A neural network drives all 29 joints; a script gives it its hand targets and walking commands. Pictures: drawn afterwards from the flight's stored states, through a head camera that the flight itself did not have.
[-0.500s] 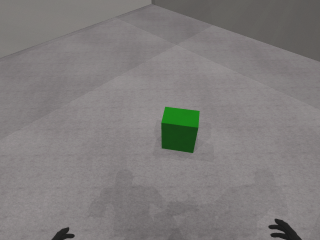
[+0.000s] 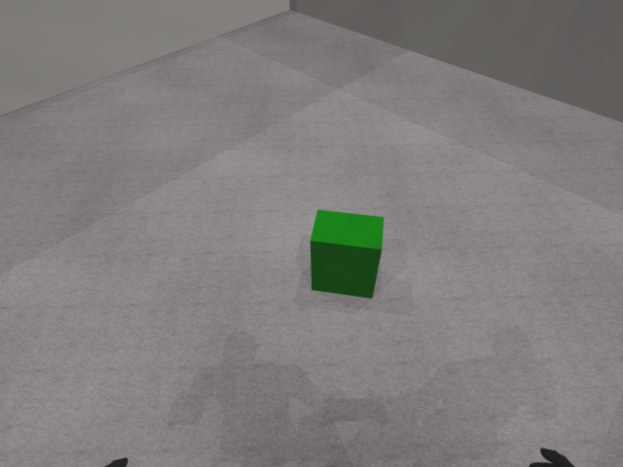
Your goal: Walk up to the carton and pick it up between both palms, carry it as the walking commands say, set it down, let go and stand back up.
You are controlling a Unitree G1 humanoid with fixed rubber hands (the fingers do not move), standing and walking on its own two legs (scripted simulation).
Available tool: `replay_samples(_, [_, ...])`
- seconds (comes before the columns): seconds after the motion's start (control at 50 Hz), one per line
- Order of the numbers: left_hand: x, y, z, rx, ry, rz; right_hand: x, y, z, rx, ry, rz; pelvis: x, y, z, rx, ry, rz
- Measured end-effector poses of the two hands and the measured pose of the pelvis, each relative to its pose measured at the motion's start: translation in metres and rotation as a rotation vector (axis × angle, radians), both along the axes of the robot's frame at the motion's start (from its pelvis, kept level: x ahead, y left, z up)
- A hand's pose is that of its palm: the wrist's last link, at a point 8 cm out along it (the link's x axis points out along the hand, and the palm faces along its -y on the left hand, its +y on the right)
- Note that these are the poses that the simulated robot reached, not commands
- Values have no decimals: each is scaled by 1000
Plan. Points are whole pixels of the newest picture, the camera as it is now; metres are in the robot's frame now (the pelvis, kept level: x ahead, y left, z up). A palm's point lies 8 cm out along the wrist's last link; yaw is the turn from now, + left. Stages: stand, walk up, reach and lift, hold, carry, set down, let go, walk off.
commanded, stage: stand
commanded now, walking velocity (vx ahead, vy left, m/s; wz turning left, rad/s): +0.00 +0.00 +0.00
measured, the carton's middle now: (345, 255) +0.92 -0.09 -0.63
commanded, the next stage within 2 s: walk up in 0.80 s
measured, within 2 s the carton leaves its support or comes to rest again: neither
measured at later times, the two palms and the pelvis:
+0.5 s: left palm out of the picture +0.10 +0.31 -0.11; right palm out of the picture +0.11 -0.31 -0.10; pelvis +0.01 +0.00 +0.00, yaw +0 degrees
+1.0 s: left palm out of the picture +0.11 +0.30 -0.11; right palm out of the picture +0.11 -0.31 -0.10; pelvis +0.02 +0.00 +0.00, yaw +0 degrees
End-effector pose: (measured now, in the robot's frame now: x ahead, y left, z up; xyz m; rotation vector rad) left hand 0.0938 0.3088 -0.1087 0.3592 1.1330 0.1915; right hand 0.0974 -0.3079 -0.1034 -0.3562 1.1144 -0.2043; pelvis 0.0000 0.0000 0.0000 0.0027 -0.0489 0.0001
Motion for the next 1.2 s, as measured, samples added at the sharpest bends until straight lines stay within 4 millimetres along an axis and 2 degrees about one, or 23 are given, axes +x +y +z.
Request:
replay_samples(0.2, [-9,3,0,11,43,14,-1,-2,-3,1,27,-8,3,0,1,0,5,0])
replay_samples(0.52, [9,-2,-1,1,25,9,10,-5,0,-7,28,-13,13,-1,2,0,11,-2])
replay_samples(1.06, [17,-5,1,-1,24,9,17,-8,0,-4,24,-15,19,-3,2,2,11,-4])
replay_samples(1.12, [20,0,3,5,21,-16,16,-20,5,-17,-32,-33,23,-6,-1,13,18,-34])
replay_samples(1.2, [37,3,10,41,34,-58,-6,-55,8,-67,-35,-101,34,-17,-5,13,13,-73])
